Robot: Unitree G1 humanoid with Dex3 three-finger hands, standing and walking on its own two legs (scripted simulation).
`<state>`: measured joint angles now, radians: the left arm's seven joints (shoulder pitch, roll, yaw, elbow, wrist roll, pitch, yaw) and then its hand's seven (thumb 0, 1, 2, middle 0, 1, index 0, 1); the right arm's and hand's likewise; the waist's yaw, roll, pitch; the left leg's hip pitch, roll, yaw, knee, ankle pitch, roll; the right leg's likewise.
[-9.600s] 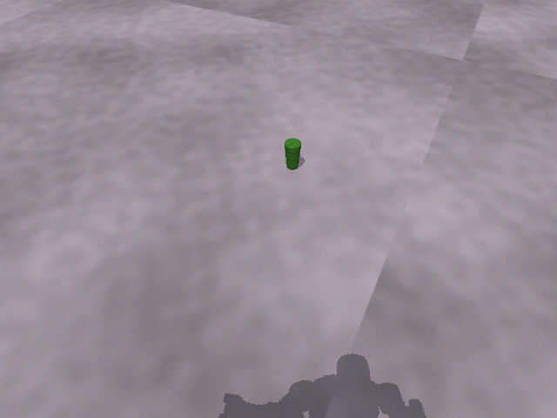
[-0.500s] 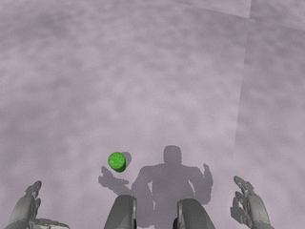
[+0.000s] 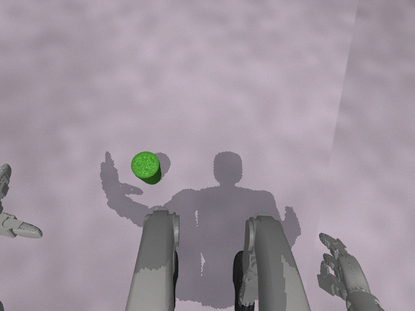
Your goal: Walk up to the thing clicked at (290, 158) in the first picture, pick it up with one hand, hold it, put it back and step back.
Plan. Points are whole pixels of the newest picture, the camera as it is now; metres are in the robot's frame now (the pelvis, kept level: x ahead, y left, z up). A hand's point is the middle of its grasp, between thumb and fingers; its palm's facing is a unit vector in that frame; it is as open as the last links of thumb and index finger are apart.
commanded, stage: go down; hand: left
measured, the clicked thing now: (149, 170) +0.45 +0.22 -0.43
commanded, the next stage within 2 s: approach in 1.28 s
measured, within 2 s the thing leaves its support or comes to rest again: neither
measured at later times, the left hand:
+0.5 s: hand (24, 179) +0.33 +0.40 -0.10, palm faces +0.21 -0.97 -0.12, open 17.5 cm
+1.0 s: hand (27, 173) +0.35 +0.41 -0.11, palm faces +0.19 -0.98 -0.09, open 17.7 cm
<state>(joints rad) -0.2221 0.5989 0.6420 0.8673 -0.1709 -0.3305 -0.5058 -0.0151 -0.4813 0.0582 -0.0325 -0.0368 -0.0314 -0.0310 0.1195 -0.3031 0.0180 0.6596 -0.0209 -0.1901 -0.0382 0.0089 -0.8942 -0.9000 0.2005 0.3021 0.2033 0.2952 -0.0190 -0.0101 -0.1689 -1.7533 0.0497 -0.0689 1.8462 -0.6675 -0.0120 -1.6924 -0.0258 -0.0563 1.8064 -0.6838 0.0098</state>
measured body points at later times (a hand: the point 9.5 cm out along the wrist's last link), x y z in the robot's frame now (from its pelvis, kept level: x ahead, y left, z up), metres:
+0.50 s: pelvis -0.02 +0.00 -0.08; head +0.19 +0.05 +0.32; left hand +0.32 +0.45 -0.09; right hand +0.15 -0.28 -0.19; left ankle +0.06 +0.13 -0.48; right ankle +0.06 -0.13 -0.47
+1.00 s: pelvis -0.03 +0.00 -0.12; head +0.18 +0.05 +0.28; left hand +0.33 +0.46 -0.11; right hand +0.13 -0.28 -0.22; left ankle +0.06 +0.13 -0.48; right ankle +0.06 -0.13 -0.48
